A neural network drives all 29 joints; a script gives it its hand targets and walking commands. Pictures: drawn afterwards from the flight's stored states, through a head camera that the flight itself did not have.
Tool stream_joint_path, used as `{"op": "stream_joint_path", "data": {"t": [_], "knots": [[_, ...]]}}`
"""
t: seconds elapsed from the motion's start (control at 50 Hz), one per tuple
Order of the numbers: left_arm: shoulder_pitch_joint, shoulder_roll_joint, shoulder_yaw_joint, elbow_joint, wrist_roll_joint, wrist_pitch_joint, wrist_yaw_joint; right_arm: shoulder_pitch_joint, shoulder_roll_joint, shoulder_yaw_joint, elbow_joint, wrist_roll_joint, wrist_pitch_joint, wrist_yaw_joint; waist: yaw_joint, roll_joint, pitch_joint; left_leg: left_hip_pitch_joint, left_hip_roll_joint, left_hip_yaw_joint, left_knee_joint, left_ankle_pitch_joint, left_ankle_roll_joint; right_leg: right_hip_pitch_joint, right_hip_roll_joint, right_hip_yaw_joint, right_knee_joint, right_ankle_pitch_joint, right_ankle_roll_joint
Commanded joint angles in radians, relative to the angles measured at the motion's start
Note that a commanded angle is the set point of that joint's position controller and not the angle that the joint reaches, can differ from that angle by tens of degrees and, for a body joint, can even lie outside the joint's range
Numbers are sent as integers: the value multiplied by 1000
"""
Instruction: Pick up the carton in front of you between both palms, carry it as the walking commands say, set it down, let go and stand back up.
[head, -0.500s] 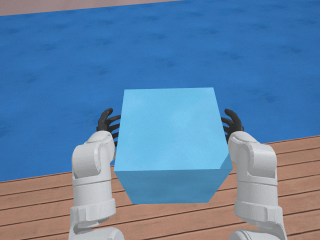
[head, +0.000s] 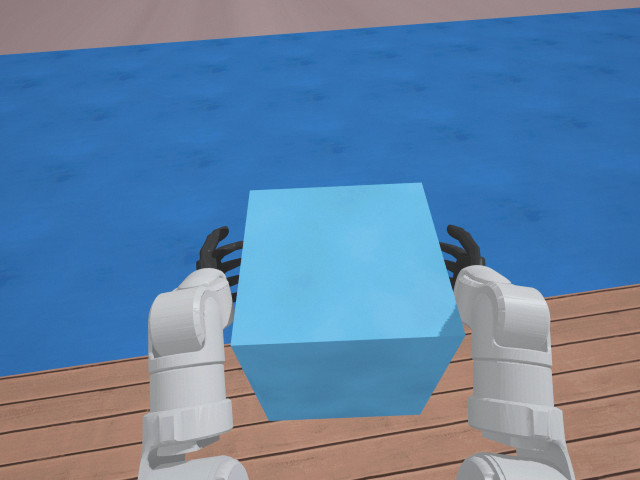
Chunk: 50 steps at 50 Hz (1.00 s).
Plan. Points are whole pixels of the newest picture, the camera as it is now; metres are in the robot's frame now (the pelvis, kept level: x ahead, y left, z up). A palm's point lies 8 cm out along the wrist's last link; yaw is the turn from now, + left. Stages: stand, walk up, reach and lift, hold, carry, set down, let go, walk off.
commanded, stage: carry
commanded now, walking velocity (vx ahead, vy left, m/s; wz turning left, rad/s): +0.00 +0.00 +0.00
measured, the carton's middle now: (340, 309) +0.32 +0.00 +0.07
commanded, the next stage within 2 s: none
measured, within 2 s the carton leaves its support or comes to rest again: neither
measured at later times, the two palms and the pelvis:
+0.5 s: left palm (206, 283) +0.32 +0.16 +0.12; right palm (453, 284) +0.32 -0.14 +0.11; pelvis +0.00 +0.01 +0.00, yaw +0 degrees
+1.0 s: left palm (215, 275) +0.33 +0.15 +0.12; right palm (459, 279) +0.33 -0.15 +0.11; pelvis +0.01 +0.01 +0.00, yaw +0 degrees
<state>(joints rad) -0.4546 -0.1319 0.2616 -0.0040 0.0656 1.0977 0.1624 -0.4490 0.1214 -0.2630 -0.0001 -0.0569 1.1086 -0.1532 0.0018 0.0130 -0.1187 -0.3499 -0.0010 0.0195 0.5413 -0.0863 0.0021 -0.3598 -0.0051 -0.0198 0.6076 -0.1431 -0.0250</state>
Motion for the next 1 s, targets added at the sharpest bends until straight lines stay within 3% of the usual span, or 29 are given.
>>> {"op": "stream_joint_path", "data": {"t": [0.0,0.02,0.06,0.1,0.18,0.22,0.26,0.3,0.32,0.38,0.4,0.42,0.48,0.56,0.58,0.6,0.62,0.64,0.68,0.7,0.72,0.76,0.8,0.82,0.86,0.88,0.9,0.94,0.98], "knots": [[-572,-789,-587,-15,-200,2,-30,-574,709,557,-56,147,-17,21,7,2,-202,55,120,-139,-133,-127,64,53,-120,116,-158,-152,-38],[-612,-768,-595,-94,-178,-12,-27,-620,767,570,-67,161,-18,26,-9,-13,-211,77,108,-125,-132,-172,51,0,-116,135,-190,-185,-45],[-595,-760,-587,-53,-196,-4,-30,-574,759,575,-6,149,-13,23,0,22,-233,54,131,-131,-140,-98,60,68,-107,104,-135,-47,-32],[-615,-762,-606,-48,-196,-5,-21,-578,732,552,-6,129,-16,15,13,-15,-226,44,123,-108,-98,-14,50,83,-111,95,-127,45,-18],[-621,-784,-605,-67,-190,3,-29,-625,750,572,-71,161,-15,18,-15,-3,-195,39,108,-126,-150,-264,53,-2,-84,92,-156,-207,-18],[-607,-791,-607,-75,-201,-2,-31,-584,734,589,-100,152,-21,20,-3,-20,-244,58,116,-112,-122,-72,58,50,-114,107,-122,-72,-24],[-592,-782,-601,-65,-192,-3,-31,-606,724,578,-108,156,-27,18,-3,77,-282,100,135,-116,-109,123,63,63,-106,88,-84,82,-20],[-553,-793,-599,-18,-207,-7,-26,-557,717,595,-80,153,-30,20,18,5,-301,97,150,-141,-86,261,75,132,-98,85,-39,157,-18],[-561,-770,-582,-88,-192,-13,-28,-591,762,614,-125,185,-29,29,-2,-24,-341,149,153,-120,-53,337,65,113,-109,84,-30,198,-31],[-602,-809,-642,-111,-234,-14,-38,-594,779,613,-126,185,-27,29,19,-4,-317,121,116,-91,-43,223,79,92,-115,91,-51,206,-35],[-587,-778,-630,-99,-227,-7,-39,-566,759,606,-109,184,-26,26,-9,-25,-307,125,129,-109,-39,201,75,78,-117,101,-69,160,-36],[-555,-782,-625,-96,-206,-5,-37,-584,741,588,-131,165,-24,25,11,27,-272,98,104,-80,-71,123,62,35,-106,102,-102,83,-30],[-566,-788,-635,-81,-232,-5,-38,-543,729,621,-124,181,-23,29,-7,-8,-338,137,119,-95,-48,243,67,92,-107,72,-35,175,-37],[-573,-781,-630,-91,-188,-2,-33,-580,765,623,-122,195,-23,37,8,47,-279,41,144,-136,-142,-71,87,97,-94,99,-89,-98,-20],[-527,-772,-610,-21,-180,1,-33,-570,710,606,-82,155,-22,26,2,42,-238,38,127,-127,-134,-18,68,86,-82,83,-88,-29,-20],[-567,-749,-625,-85,-189,-5,-31,-544,708,587,-118,146,-24,24,-7,0,-232,71,129,-144,-144,-36,64,71,-85,86,-60,-26,-26],[-547,-763,-605,-60,-183,-2,-35,-616,716,612,-145,153,-25,20,19,17,-252,69,147,-123,-130,27,73,60,-99,98,-79,4,-19],[-598,-774,-615,-139,-212,-11,-37,-597,768,622,-133,192,-27,28,-7,9,-270,84,136,-134,-131,10,80,88,-89,80,-83,18,-14],[-579,-768,-603,-89,-183,-5,-34,-611,736,624,-121,184,-23,27,0,-15,-209,18,124,-144,-180,-167,73,69,-88,90,-119,-131,-14],[-549,-745,-589,-74,-181,0,-29,-575,749,630,-112,176,-20,29,-3,-80,-217,20,142,-167,-160,-154,60,75,-74,80,-114,-141,-11],[-543,-750,-602,-71,-195,-3,-27,-568,732,619,-98,186,-20,25,1,6,-241,32,148,-147,-156,-127,62,71,-79,84,-102,-85,-8],[-552,-786,-612,-55,-191,-2,-33,-563,714,593,-90,151,-26,20,-6,33,-304,100,123,-89,-81,123,70,82,-109,91,-79,106,-17],[-596,-763,-630,-111,-218,-12,-36,-616,783,641,-138,199,-29,25,-4,-61,-340,130,120,-79,-5,258,71,122,-119,97,-46,375,-19],[-573,-771,-604,-95,-203,-12,-33,-603,764,641,-140,186,-25,22,-3,-67,-329,126,114,-90,-6,332,74,131,-125,78,-34,401,-20],[-557,-763,-631,-109,-217,-8,-34,-533,734,621,-109,164,-20,23,18,32,-343,158,128,-81,-8,307,68,90,-122,104,-37,324,-51],[-522,-744,-618,-53,-214,3,-29,-513,732,597,-70,174,-17,21,-10,-17,-343,159,113,-86,-16,325,52,94,-115,83,-17,324,-50],[-531,-768,-625,-80,-205,0,-35,-544,719,601,-113,168,-19,23,7,64,-340,172,153,-114,-29,392,70,89,-81,75,-39,206,-9],[-588,-796,-617,-129,-233,-7,-41,-600,769,663,-166,211,-25,33,3,-11,-335,158,141,-114,-16,401,90,92,-93,75,-32,193,-20],[-551,-787,-612,-91,-219,-9,-40,-599,754,622,-162,187,-31,29,-7,-11,-345,156,135,-106,-23,327,72,124,-115,85,-26,262,-33]]}}
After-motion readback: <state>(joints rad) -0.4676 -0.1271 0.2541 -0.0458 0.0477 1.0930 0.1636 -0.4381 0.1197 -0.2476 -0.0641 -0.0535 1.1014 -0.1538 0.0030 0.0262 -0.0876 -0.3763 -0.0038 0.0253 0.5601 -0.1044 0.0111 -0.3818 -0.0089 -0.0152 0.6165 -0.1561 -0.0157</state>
